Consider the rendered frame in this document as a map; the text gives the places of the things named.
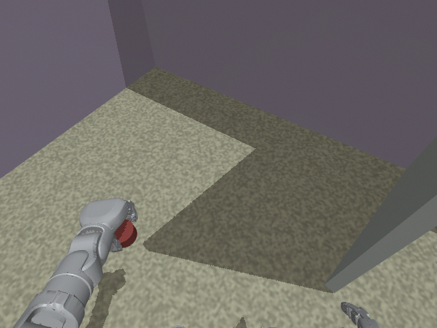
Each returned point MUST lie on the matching left robot arm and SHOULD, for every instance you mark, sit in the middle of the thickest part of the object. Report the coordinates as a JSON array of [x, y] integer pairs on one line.
[[62, 302]]

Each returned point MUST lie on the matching tin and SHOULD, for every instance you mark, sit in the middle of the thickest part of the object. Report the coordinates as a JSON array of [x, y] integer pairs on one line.
[[126, 234]]

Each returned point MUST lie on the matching right robot hand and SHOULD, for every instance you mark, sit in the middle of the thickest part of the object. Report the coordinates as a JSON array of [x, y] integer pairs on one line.
[[359, 316]]

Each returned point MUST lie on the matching left robot hand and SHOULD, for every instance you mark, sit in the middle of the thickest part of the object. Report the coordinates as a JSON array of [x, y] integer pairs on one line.
[[110, 212]]

